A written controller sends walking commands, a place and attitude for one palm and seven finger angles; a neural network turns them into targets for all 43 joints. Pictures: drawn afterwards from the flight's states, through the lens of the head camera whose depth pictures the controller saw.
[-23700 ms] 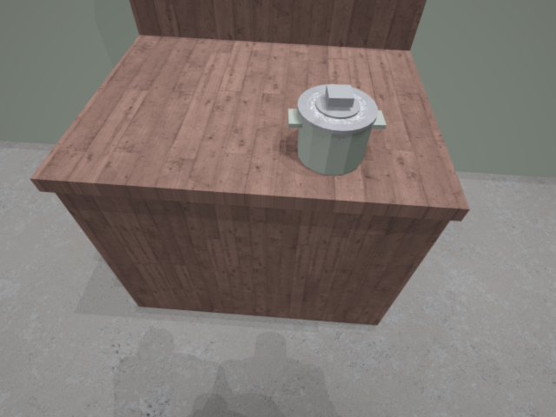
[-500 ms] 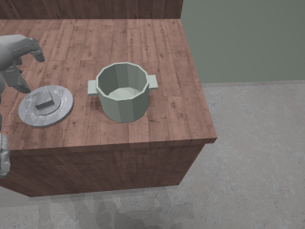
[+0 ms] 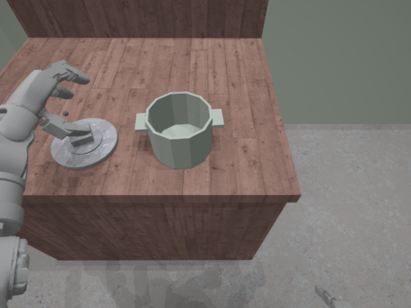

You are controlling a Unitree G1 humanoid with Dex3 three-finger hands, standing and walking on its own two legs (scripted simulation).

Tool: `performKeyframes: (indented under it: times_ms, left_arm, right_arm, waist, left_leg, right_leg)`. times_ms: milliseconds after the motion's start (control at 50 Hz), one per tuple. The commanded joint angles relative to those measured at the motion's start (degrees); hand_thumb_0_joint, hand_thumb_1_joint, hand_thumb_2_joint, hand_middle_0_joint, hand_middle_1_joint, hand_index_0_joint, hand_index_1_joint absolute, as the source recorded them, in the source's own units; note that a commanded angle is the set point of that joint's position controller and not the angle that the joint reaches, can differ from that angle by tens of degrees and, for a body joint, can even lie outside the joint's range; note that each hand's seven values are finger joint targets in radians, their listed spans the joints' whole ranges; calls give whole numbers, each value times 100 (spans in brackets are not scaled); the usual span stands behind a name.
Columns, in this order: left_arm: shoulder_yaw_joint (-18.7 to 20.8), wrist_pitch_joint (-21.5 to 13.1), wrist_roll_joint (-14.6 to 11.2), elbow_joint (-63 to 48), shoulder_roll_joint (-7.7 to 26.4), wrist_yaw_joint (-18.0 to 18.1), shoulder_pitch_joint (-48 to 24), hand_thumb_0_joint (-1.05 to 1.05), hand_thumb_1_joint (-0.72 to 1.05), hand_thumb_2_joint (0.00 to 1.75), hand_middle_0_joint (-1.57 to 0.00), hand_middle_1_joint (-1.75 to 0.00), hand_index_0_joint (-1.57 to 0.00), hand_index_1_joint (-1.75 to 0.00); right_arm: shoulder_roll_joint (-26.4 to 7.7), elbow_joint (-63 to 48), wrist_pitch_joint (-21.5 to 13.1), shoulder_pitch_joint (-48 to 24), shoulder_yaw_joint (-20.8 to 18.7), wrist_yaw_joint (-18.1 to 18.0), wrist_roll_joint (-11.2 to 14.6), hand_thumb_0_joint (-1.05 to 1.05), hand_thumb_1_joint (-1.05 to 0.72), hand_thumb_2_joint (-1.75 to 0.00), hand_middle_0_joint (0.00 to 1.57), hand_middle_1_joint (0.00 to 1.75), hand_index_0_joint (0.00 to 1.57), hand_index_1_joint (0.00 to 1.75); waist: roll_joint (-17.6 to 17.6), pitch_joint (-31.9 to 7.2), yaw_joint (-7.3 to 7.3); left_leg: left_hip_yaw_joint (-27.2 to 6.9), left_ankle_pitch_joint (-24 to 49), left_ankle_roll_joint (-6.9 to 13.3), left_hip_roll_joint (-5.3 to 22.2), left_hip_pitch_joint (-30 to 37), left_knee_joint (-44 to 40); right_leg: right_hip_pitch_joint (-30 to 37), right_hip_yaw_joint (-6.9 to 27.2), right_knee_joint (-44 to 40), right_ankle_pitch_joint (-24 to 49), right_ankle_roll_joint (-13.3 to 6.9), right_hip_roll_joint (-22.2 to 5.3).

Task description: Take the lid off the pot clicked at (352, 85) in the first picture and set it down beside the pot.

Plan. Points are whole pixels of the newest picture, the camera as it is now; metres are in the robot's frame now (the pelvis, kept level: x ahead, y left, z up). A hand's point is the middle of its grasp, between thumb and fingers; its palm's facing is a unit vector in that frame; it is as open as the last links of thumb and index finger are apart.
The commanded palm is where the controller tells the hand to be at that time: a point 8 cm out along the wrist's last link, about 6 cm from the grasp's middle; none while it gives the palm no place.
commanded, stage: draw the hand back to the body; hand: left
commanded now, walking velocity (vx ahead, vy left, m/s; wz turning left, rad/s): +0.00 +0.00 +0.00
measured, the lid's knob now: (81, 135) +0.49 +0.34 +0.00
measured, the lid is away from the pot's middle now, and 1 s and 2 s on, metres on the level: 0.25 0.25 0.25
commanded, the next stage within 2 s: step back with the hand held close in 1.68 s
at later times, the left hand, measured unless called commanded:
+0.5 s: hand (64, 122) +0.36 +0.25 +0.18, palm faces +0.45 -0.85 -0.29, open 9.6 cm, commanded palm +0.31 +0.28 +0.19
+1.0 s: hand (59, 172) +0.27 +0.23 +0.17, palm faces +0.45 -0.85 -0.27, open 7.6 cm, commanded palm +0.22 +0.26 +0.18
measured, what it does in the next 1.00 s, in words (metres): stands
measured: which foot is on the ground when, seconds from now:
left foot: down 0.00-1.00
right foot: down 0.00-1.00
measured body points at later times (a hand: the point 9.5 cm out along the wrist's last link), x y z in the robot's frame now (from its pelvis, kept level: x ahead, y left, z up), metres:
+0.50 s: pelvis +0.02 -0.04 +0.00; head +0.03 -0.05 +0.45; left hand +0.33 +0.29 +0.20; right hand +0.16 -0.29 -0.10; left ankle +0.00 +0.08 -0.74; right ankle -0.03 -0.14 -0.74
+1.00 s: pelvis +0.00 -0.04 +0.01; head -0.01 -0.07 +0.46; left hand +0.25 +0.27 +0.19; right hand +0.18 -0.28 -0.08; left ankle +0.00 +0.08 -0.74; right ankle -0.03 -0.14 -0.74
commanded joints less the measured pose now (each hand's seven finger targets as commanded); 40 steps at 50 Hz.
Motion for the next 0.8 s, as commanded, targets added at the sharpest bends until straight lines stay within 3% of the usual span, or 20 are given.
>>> performKeyframes:
  times_ms: [0, 40, 80, 120, 140, 180, 200, 220, 260, 340, 380, 400, 440, 480, 540, 580, 640, 680, 700, 780]
  left_arm:
    - [1211, -303, -1883, -1665, 1090, 1337, -2090, 0, 1, 60, -33, -89, -33, -89]
    - [1603, -381, -2011, -2275, 1397, 1618, -2287, 0, 5, 62, -33, -86, -33, -86]
    - [1882, -444, -2079, -2590, 1520, 1798, -2008, 0, 10, 63, -32, -83, -32, -83]
    - [1825, -446, -2223, -2832, 1070, 1868, -1261, 0, 14, 65, -31, -80, -31, -80]
    - [1676, -402, -2301, -2800, 722, 1868, -765, 0, 17, 65, -31, -79, -31, -79]
    - [1594, -366, -2410, -2980, 404, 1857, -135, 0, 21, 67, -30, -76, -30, -76]
    - [1616, -310, -2462, -2804, 319, 1856, 221, 0, 23, 68, -30, -74, -30, -74]
    - [1775, -243, -2506, -2702, 424, 1866, 542, 0, 25, 68, -30, -73, -30, -73]
    - [1884, -220, -2546, -3022, 517, 1862, 578, 0, 30, 70, -29, -70, -29, -70]
    - [1740, -342, -2579, -4072, 392, 1894, 332, 0, 39, 73, -28, -64, -28, -64]
    - [1816, -345, -2586, -4282, 394, 1949, 594, 0, 43, 74, -27, -61, -27, -61]
    - [1971, -301, -2596, -4021, 447, 1982, 920, 0, 46, 75, -27, -60, -27, -60]
    - [1906, -239, -2631, -3943, 294, 1977, 1156, 0, 50, 77, -26, -57, -26, -57]
    - [1779, -253, -2651, -3998, 104, 1953, 1328, 0, 54, 78, -25, -54, -25, -54]
    - [1847, -294, -2700, -4421, 117, 1957, 1594, 0, 61, 80, -24, -49, -24, -49]
    - [1785, -364, -2705, -4727, 50, 1964, 1585, 0, 66, 82, -24, -46, -24, -46]
    - [1988, -281, -2743, -4344, 133, 1996, 1919, 0, 72, 84, -23, -42, -23, -42]
    - [2001, -323, -2757, -4477, 98, 1981, 2005, 0, 77, 86, -22, -39, -22, -39]
    - [1874, -339, -2764, -4583, -45, 1961, 2079, 0, 79, 86, -22, -37, -22, -37]
    - [1614, -403, -2803, -5062, -378, 1946, 2352, 0, 88, 89, -20, -31, -20, -31]
  right_arm:
    - [-912, -523, -619, 26, -186, -198, -86, 0, -90, -90, 20, 30, 20, 30]
    - [-890, -448, -786, -25, -164, -199, -149, 0, -90, -90, 20, 30, 20, 30]
    - [-870, -346, -928, -65, -157, -181, -225, 0, -90, -90, 20, 30, 20, 30]
    - [-762, -375, -1068, -139, -170, -126, -238, 0, -90, -90, 20, 30, 20, 30]
    - [-740, -382, -1116, -172, -181, -96, -244, 0, -90, -90, 20, 30, 20, 30]
    - [-742, -386, -1191, -190, -238, -34, -236, 0, -90, -90, 20, 30, 20, 30]
    - [-765, -365, -1188, -180, -253, -19, -247, 0, -90, -90, 20, 30, 20, 30]
    - [-801, -349, -1160, -168, -283, -11, -243, 0, -90, -90, 20, 30, 20, 30]
    - [-815, -364, -1140, -283, -298, -29, -218, 0, -90, -90, 20, 30, 20, 30]
    - [-748, -378, -1283, -452, -290, -25, -199, 0, -90, -90, 20, 30, 20, 30]
    - [-734, -330, -1350, -496, -297, -30, -213, 0, -90, -90, 20, 30, 20, 30]
    - [-756, -267, -1336, -434, -308, -33, -240, 0, -90, -90, 20, 30, 20, 30]
    - [-748, -257, -1311, -486, -312, -44, -226, 0, -90, -90, 20, 30, 20, 30]
    - [-714, -263, -1308, -573, -311, -52, -205, 0, -90, -90, 20, 30, 20, 30]
    - [-674, -318, -1351, -708, -286, -52, -216, 0, -90, -90, 20, 30, 20, 30]
    - [-630, -324, -1409, -795, -266, -52, -212, 0, -90, -90, 20, 30, 20, 30]
    - [-646, -270, -1385, -805, -261, -82, -235, 0, -90, -90, 20, 30, 20, 30]
    - [-613, -302, -1403, -874, -259, -98, -231, 0, -90, -90, 20, 30, 20, 30]
    - [-599, -320, -1412, -924, -244, -99, -231, 0, -90, -90, 20, 30, 20, 30]
    - [-523, -377, -1526, -1042, -214, -82, -236, 0, -90, -90, 20, 30, 20, 30]
  waist:
    - [-44, -1879, -235]
    - [561, -2118, -154]
    - [990, -2033, -92]
    - [1241, -1896, -17]
    - [1101, -1849, -13]
    - [780, -1723, -6]
    - [421, -1569, 8]
    - [68, -1486, 42]
    - [-141, -1481, 42]
    - [428, -1795, 24]
    - [485, -1771, 21]
    - [241, -1656, 51]
    - [-89, -1483, 56]
    - [46, -1280, 31]
    - [120, -1401, 106]
    - [286, -1322, 81]
    - [-173, -1054, 123]
    - [-156, -924, 115]
    - [113, -961, 124]
    - [282, -924, 127]
  left_leg:
    - [-485, 882, -75, 543, 2148, -495]
    - [-345, 1732, -159, 469, 2249, -411]
    - [-267, 2265, -210, 453, 2272, -340]
    - [-277, 2732, -254, 480, 2281, -322]
    - [-213, 2886, -235, 469, 2274, -286]
    - [-174, 3088, -201, 480, 2156, -247]
    - [-133, 3053, -165, 468, 2003, -265]
    - [-74, 2900, -121, 465, 1810, -244]
    - [37, 2676, -76, 408, 1684, -253]
    - [1, 2937, -61, 347, 2134, -259]
    - [13, 3037, -45, 337, 2238, -230]
    - [27, 2930, -39, 309, 2118, -268]
    - [86, 2571, -30, 283, 1926, -322]
    - [139, 2274, -27, 231, 1835, -363]
    - [138, 2134, -18, 215, 1919, -422]
    - [122, 2150, -29, 209, 1994, -434]
    - [133, 1803, -21, 215, 1788, -514]
    - [145, 1618, -21, 206, 1790, -547]
    - [153, 1557, -32, 198, 1839, -587]
    - [130, 1501, -43, 203, 2005, -629]
  right_leg:
    - [-75, -15, -355, 865, -400, 174]
    - [264, -3, -302, 1369, -404, 141]
    - [458, 17, -304, 1693, -404, 118]
    - [584, -27, -272, 1897, -404, 126]
    - [643, -34, -265, 2046, -379, 144]
    - [757, -55, -257, 2254, -349, 141]
    - [762, -65, -255, 2354, -328, 174]
    - [863, -62, -239, 2492, -310, 153]
    - [995, -37, -222, 2700, -276, 131]
    - [989, 2, -249, 2709, -250, 125]
    - [995, 15, -274, 2783, -235, 125]
    - [991, 3, -285, 2804, -231, 152]
    - [1062, -7, -293, 2825, -221, 133]
    - [1041, 3, -352, 2738, -213, 104]
    - [1122, 5, -378, 2651, -207, 110]
    - [1090, 13, -408, 2599, -214, 111]
    - [1040, 10, -473, 2407, -197, 124]
    - [1005, 26, -546, 2238, -189, 106]
    - [982, 41, -565, 2109, -201, 109]
    - [931, 32, -661, 1934, -208, 120]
